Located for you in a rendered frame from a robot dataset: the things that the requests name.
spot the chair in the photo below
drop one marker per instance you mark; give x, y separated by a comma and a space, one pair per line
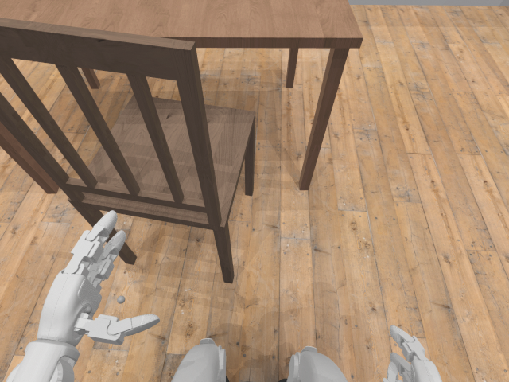
168, 160

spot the left robot hand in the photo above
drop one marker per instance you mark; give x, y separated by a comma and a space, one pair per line
78, 285

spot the robot right thigh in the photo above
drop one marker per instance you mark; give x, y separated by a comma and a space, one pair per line
313, 367

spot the table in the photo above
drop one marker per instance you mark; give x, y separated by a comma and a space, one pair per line
293, 24

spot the left robot shin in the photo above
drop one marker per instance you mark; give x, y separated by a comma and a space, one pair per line
207, 341

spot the right robot hand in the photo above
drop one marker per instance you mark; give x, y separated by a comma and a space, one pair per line
420, 369

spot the left robot forearm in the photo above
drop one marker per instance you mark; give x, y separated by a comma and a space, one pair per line
46, 361

